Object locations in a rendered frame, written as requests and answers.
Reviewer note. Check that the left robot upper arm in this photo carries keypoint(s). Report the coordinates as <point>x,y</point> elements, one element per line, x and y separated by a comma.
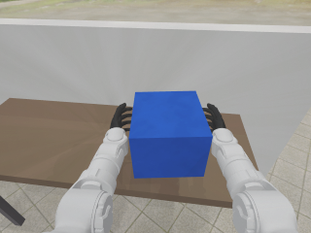
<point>84,211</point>

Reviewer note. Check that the robot left forearm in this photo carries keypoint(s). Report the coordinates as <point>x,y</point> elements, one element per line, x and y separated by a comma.
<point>105,166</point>

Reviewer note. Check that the right robot hand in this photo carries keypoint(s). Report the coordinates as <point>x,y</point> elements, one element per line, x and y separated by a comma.
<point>215,117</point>

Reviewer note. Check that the table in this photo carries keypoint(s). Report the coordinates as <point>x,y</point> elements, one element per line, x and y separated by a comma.
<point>50,143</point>

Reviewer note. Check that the right robot upper arm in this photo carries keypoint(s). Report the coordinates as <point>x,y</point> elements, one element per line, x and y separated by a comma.
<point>262,211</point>

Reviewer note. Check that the left robot hand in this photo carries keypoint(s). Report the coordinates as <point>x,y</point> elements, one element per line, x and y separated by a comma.
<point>118,117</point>

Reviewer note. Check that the robot right forearm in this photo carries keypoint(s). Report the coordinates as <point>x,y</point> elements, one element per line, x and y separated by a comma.
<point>237,168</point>

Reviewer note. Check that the carton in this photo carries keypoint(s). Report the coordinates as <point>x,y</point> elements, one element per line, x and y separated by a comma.
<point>169,135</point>

